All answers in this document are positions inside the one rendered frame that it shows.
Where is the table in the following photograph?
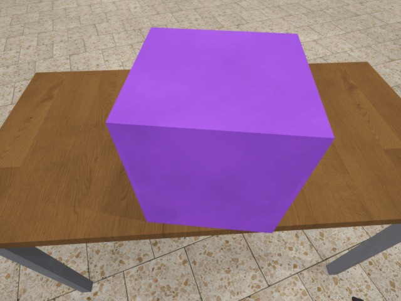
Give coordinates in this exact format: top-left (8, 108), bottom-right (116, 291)
top-left (0, 61), bottom-right (401, 293)

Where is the carton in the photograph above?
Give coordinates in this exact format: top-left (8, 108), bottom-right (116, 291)
top-left (105, 28), bottom-right (335, 233)

